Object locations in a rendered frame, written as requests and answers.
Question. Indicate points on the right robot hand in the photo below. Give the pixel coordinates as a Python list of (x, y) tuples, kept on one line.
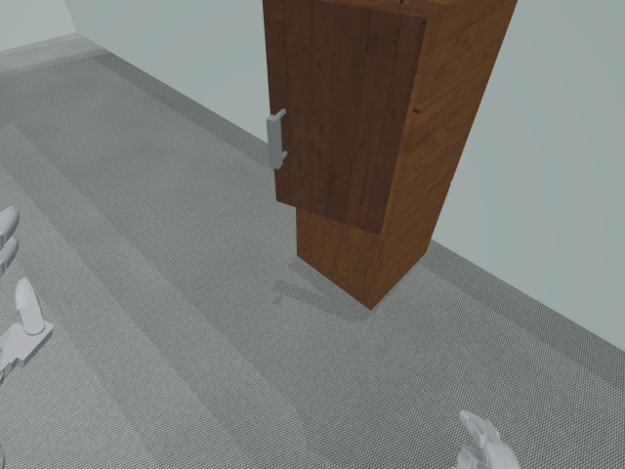
[(496, 454)]

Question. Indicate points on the cupboard door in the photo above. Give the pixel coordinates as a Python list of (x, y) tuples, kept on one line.
[(344, 72)]

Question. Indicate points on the handle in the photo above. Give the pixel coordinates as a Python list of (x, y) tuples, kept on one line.
[(274, 140)]

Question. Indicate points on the left robot hand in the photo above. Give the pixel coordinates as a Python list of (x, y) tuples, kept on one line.
[(20, 343)]

